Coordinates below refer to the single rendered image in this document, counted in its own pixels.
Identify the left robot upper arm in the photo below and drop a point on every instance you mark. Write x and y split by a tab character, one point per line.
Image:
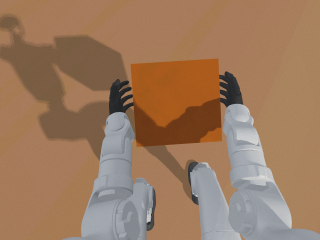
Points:
110	220

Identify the left robot shin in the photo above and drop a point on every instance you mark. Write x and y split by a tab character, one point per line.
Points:
142	180

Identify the right robot upper arm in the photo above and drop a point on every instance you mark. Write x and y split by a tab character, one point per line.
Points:
259	215

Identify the robot right forearm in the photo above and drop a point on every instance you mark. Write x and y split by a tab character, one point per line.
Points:
248	166

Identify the robot right hand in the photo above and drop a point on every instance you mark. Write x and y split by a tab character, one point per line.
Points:
233	94

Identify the robot right foot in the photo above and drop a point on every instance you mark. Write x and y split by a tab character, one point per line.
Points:
191	166

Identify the robot left hand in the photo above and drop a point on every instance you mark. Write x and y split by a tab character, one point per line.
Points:
115	100

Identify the carton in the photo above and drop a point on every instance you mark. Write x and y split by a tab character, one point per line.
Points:
176	102

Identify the robot left forearm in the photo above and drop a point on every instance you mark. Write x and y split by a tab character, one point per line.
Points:
114	177

